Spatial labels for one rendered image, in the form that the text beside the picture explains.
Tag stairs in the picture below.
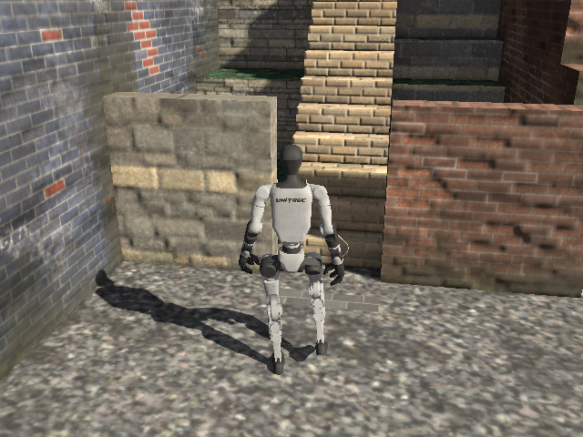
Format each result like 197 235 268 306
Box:
278 0 397 269

